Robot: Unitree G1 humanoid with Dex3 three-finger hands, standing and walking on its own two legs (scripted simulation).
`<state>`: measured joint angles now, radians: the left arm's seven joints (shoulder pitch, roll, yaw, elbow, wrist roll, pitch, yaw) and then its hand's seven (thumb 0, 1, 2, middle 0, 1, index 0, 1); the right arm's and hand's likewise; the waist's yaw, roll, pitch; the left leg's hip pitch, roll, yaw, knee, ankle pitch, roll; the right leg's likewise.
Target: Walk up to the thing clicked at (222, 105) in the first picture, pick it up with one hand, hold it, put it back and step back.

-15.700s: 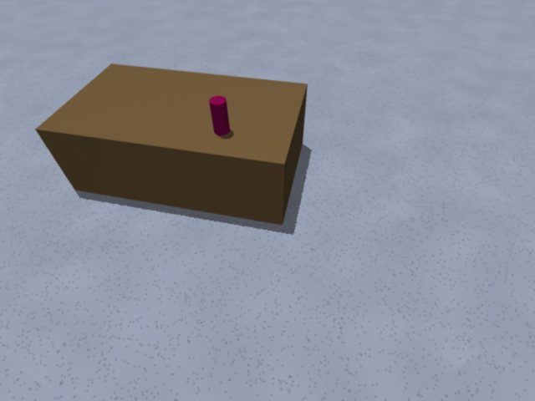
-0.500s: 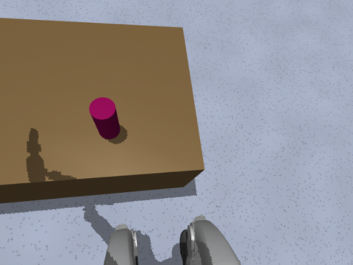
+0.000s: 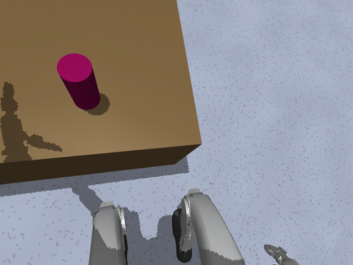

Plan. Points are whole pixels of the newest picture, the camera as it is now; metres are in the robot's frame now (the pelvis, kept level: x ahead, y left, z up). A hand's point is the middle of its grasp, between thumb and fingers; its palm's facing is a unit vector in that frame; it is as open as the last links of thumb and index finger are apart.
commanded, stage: approach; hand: left
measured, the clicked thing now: (81, 84) +0.55 +0.17 -0.12
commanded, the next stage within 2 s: close in in 0.12 s
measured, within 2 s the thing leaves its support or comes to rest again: neither
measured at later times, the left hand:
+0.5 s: hand (65, 76) +0.55 +0.20 -0.09, palm faces +0.19 -0.98 +0.00, open 17.4 cm
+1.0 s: hand (75, 85) +0.54 +0.18 -0.11, palm faces +0.18 -0.98 -0.03, open 17.5 cm
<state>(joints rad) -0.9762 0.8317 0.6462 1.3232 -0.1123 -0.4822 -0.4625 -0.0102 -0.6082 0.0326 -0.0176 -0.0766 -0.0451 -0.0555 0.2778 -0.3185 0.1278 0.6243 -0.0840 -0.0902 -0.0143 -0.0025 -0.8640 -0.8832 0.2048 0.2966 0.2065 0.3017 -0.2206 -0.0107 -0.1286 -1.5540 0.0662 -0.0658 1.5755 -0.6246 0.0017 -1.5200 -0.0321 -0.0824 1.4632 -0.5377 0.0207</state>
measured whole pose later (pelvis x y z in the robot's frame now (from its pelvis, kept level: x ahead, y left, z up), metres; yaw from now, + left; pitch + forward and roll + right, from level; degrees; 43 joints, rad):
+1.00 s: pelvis -0.03 -0.01 -0.12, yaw +0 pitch +38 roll -4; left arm -1.07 0.51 0.44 1.15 0.02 -0.47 -0.04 -0.01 -0.60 0.02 -0.08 -0.08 -0.11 -0.06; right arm 0.22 -0.28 0.04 0.66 -0.09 0.02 0.05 0.00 -0.92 -0.90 0.20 0.30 0.20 0.30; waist -0.21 0.03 -0.15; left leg -1.95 0.05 -0.07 1.99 -0.70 -0.01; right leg -1.95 -0.05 -0.05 1.91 -0.62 0.01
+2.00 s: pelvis -0.04 -0.01 -0.16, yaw +0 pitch +37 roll -4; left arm -1.18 0.56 0.45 1.25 0.05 -0.49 -0.04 0.00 -0.29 0.90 -0.79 -0.93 -0.79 -0.90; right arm 0.23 -0.28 0.07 0.66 -0.10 0.05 0.06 0.00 -0.90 -0.89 0.20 0.30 0.20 0.30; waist -0.24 0.03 -0.12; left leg -2.07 0.04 -0.07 2.11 -0.69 -0.01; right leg -2.06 -0.06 -0.04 2.03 -0.62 0.01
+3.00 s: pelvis -0.01 -0.01 -0.06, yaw +1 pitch +37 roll -4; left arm -0.94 0.45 0.35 1.03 -0.04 -0.40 -0.02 0.00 -0.40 1.08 -0.72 -1.11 -0.73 -1.09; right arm 0.23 -0.25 0.05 0.64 -0.06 0.02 0.03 0.00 -0.90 -0.90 0.20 0.30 0.20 0.30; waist -0.19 0.04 -0.15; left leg -1.76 0.05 -0.04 1.80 -0.70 0.00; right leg -1.75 -0.05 -0.04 1.73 -0.62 0.02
